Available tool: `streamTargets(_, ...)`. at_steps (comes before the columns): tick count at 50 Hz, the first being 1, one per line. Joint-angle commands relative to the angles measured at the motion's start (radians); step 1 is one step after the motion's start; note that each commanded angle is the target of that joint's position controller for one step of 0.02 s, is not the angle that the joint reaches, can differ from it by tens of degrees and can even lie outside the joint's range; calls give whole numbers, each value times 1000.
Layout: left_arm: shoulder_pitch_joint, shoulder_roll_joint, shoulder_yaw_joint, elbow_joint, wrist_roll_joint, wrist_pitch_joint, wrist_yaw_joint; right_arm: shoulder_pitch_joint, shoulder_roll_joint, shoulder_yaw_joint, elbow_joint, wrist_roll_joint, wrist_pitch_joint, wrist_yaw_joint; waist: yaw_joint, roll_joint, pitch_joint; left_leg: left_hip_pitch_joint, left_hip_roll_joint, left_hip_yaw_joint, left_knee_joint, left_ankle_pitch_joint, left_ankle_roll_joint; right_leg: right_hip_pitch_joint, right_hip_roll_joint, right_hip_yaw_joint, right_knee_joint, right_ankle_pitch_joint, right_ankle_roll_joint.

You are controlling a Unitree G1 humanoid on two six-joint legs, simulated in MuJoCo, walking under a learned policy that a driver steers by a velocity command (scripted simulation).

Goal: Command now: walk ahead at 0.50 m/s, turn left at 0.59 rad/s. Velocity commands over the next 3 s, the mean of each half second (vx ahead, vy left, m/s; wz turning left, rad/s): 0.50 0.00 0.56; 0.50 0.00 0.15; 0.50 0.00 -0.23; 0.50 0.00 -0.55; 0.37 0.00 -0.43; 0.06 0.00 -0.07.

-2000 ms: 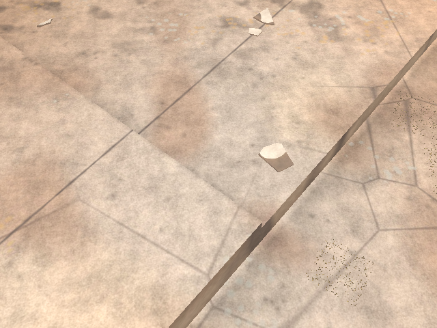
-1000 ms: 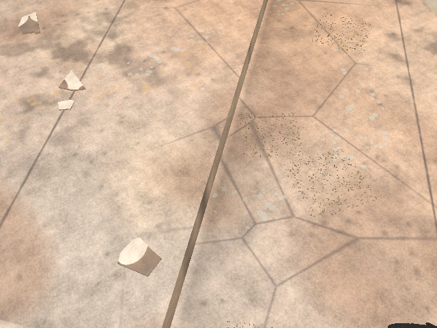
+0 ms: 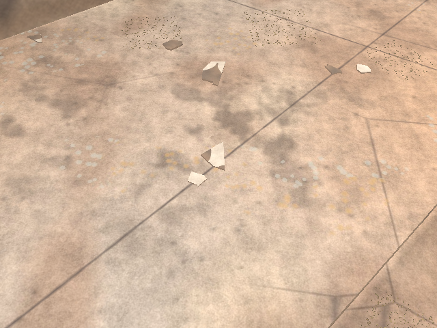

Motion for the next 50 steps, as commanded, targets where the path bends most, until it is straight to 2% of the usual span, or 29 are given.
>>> streamTargets(1, -88, 89, 16, -138, 9, -13, -13, 120, -129, -39, -1, 12, -14, -27, -47, 132, 50, 236, 275, -378, -242, 582, 201, -487, -7, 5, 271, 3, 27)
streamTargets(3, -117, 48, 0, -175, 15, 11, -24, 163, -134, -37, 36, 16, -34, -22, -27, 99, 28, 167, 234, -334, -241, 579, 169, -532, -2, -8, 339, -29, 13)
streamTargets(6, -280, 14, -27, -271, 20, 13, -31, 222, -160, -45, 76, 5, -54, -17, -45, 101, 73, 70, 184, -335, -336, 430, 144, -607, 8, -58, 250, 18, -14)
streamTargets(8, -369, -18, -42, -323, 21, 14, -21, 308, -143, -36, 118, -4, -61, -28, -83, 168, 67, 200, 216, -406, -337, 476, 173, -800, 21, -76, 390, -50, -28)
streamTargets(11, -526, -16, -63, -438, 18, 3, -8, 373, -145, -35, 159, -3, -62, -48, -101, 114, 87, 331, 275, -450, -393, 472, 160, -955, -10, -23, 275, -157, -64)
streamTargets(12, -516, -11, -72, -441, 22, -2, -21, 368, -157, -38, 153, 3, -53, -53, -104, 73, 56, 298, 264, -401, -467, 548, 163, -808, 1, -70, 129, -97, -71)
streamTargets(13, -473, -27, -78, -429, 9, 2, -33, 306, -126, -31, 130, 14, -48, -52, -78, 45, 30, 145, 239, -341, -524, 641, 137, -506, 21, -80, -62, 15, -93)
streamTargets(14, -397, -38, -76, -407, -2, 8, -36, 247, -135, -31, 114, 14, -47, -46, -32, 88, -22, 29, 211, -290, -519, 880, 101, -212, 82, -123, -154, 72, -113)
streamTargets(15, -249, 3, -50, -352, -2, 12, -28, 242, -189, -42, 106, 16, -53, -34, 33, 140, -139, 47, 218, -259, -370, 1347, 73, 27, 157, -127, -130, 24, -125)
streamTargets(16, -47, 70, -12, -307, -23, 14, -14, 223, -265, -70, 93, 21, -65, -28, 140, 181, -276, 106, 246, -269, -153, 1571, 45, 205, 168, -60, -183, 23, -145)
streamTargets(17, 114, 123, 17, -268, -28, 9, 2, 147, -295, -89, 76, 35, -87, -16, 242, 153, -338, 104, 225, -266, 117, 1486, -1, 334, 127, 45, -365, 14, -169)
streamTargets(18, 157, 214, 49, -266, 2, -13, 16, 176, -167, -66, 33, 52, -114, -1, 205, -61, -456, -18, 98, -238, 474, 942, -34, 483, -111, 407, -614, -336, -200)
streamTargets(19, 342, 149, -14, -188, 13, 2, -22, 342, 27, -18, 63, -72, -112, 133, 171, -464, -532, -436, -205, -470, 1019, 163, 22, 618, -227, 989, -843, -40, -366)
streamTargets(20, 231, 107, -36, -143, 21, -11, -72, 316, -83, -64, 110, -50, -114, 170, 80, -238, -139, -701, -143, -495, 1326, 255, 22, 376, -205, 968, -899, -213, -359)
streamTargets(21, 32, 98, -24, -129, -10, -14, -101, 322, -99, -58, 121, -32, -111, 156, -17, -41, -33, -734, -68, -391, 1437, 328, 16, 159, -231, 829, -900, -261, -398)
streamTargets(22, -85, 18, -45, -126, -19, -27, -102, 311, -111, -43, 108, -46, -107, 136, -44, 71, -118, -696, -7, -306, 1448, 360, -26, 103, -249, 754, -908, -261, -405)
streamTargets(23, -91, -54, -55, -61, -12, -38, -77, 294, -69, -11, 95, -71, -101, 117, -31, 101, -158, -697, 25, -277, 1462, 377, -19, 100, -249, 707, -900, -207, -408)
streamTargets(24, -113, -147, -84, -17, 12, -46, -65, 240, -57, 8, 64, -60, -89, 103, -61, 98, -128, -724, 86, -293, 1451, 403, -1, 41, -237, 649, -928, -107, -377)
streamTargets(25, -134, -163, -94, 30, 19, -62, -60, 207, -48, 16, 47, -51, -78, 82, -85, 123, -103, -748, 105, -294, 1355, 412, 5, 25, -202, 532, -949, 4, -354)
streamTargets(26, -149, -135, -82, 49, 5, -81, -51, 165, -54, 21, 27, -46, -73, 78, -85, 113, -81, -738, 119, -278, 1248, 357, -3, 23, -177, 412, -973, 110, -342)
streamTargets(28, -143, -97, -69, 81, 1, -123, -38, 84, -45, 29, 3, -51, -75, 72, -88, 73, -68, -702, 154, -238, 1066, 267, -15, 20, -123, 247, -1015, 195, -302)
streamTargets(30, -81, -42, -55, 99, 34, -140, -32, -11, -41, 32, -30, -55, -90, 67, -42, 46, -90, -696, 157, -184, 877, 318, -46, 80, -64, 125, -1030, 341, -282)
streamTargets(32, 38, 0, -45, 125, 52, -141, -40, -82, -31, 30, -37, -48, -97, 66, 3, 22, -91, -744, 135, -148, 725, 386, -98, 221, -69, 93, -1031, 559, -283)
streamTargets(34, 143, 24, -39, 160, 46, -135, -60, -125, -19, 25, -39, -43, -84, 65, 10, 9, -83, -773, 130, -121, 594, 413, -127, 348, -94, 82, -1027, 725, -282)
streamTargets(37, 173, 29, -35, 176, 29, -131, -81, -186, -4, 23, -40, -47, -55, 78, -5, -22, -37, -694, 163, -54, 433, 467, -120, 369, -112, 45, -1078, 751, -256)
streamTargets(44, 344, 28, -24, 273, 12, -112, -74, -414, 28, 15, -92, -25, -45, 76, 42, -38, 47, -639, 129, 31, 70, 325, -75, 655, -166, 31, -1100, 816, -235)
streamTargets(48, 266, 102, 7, 263, 17, -101, -67, -340, -10, -13, -78, -15, -51, 65, -53, -73, 1, -342, 69, 79, -29, 256, -18, 642, -179, -23, -976, 1230, -214)
streamTargets(49, 236, 122, 14, 253, 26, -102, -60, -261, -42, -26, -58, -6, -59, 56, -92, -63, -47, -172, 53, 82, -18, 324, 20, 567, -161, -40, -889, 1325, -183)
streamTargets(50, 206, 120, 14, 229, 32, -108, -54, -100, -84, -43, -10, -3, -68, 43, -135, -46, -156, 132, 65, 42, 63, 400, 75, 401, -120, -46, -740, 1286, -138)
Next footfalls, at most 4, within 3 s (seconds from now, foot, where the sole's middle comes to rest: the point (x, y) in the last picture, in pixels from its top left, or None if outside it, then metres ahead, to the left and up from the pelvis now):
0.34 right None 0.42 -0.06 -0.65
0.98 left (146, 243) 0.71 0.24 -0.65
1.50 right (205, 158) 1.07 0.09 -0.65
1.98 left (156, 108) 1.32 0.30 -0.65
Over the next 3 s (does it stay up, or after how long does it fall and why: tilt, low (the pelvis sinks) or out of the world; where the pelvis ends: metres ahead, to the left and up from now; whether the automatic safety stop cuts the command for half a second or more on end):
stays up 1.46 0.13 0.12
